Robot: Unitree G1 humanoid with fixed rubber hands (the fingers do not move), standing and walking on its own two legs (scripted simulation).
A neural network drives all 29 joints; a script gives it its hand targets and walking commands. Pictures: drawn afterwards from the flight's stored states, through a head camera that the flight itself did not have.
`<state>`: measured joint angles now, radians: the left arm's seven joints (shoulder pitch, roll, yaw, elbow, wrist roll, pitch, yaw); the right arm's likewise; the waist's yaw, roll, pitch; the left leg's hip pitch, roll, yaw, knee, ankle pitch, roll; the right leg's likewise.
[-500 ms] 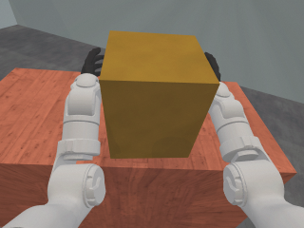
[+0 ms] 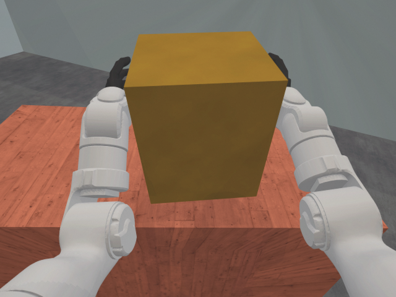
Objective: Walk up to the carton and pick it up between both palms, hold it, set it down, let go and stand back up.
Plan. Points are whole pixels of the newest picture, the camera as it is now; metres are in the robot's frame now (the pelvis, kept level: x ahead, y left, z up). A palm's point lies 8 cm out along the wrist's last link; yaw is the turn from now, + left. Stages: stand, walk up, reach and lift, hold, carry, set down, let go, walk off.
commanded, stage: reach and lift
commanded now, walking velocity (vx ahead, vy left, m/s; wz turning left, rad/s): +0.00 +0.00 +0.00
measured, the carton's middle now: (200, 118) +0.37 -0.01 +0.23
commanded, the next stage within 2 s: hold in 0.64 s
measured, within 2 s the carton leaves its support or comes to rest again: neither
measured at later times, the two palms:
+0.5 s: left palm (116, 88) +0.39 +0.14 +0.28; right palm (281, 84) +0.39 -0.16 +0.30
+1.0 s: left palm (107, 79) +0.37 +0.15 +0.31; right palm (285, 69) +0.37 -0.15 +0.33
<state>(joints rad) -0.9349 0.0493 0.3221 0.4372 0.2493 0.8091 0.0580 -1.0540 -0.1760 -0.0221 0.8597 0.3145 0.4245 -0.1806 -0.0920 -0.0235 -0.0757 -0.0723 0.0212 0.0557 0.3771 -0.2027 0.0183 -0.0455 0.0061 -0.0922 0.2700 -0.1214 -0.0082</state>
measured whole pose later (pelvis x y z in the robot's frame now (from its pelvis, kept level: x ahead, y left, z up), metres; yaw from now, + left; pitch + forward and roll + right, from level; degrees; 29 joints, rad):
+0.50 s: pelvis +0.00 -0.01 +0.00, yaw +1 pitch -5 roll -1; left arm -0.99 0.08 0.34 0.48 0.21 0.84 0.05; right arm -1.12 -0.20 0.01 0.87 0.37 0.50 -0.22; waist -0.09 -0.01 -0.11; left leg -0.10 0.03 0.04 0.38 -0.20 0.01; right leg -0.07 0.01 -0.11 0.28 -0.13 -0.02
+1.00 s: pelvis +0.00 -0.01 +0.00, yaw +1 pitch -5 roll -1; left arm -1.02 0.09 0.35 0.46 0.21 0.93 0.04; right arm -1.18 -0.22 0.01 0.88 0.41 0.59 -0.24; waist -0.07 -0.01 -0.15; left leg -0.10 0.03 0.04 0.39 -0.21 0.00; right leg -0.07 0.02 -0.11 0.29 -0.14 -0.02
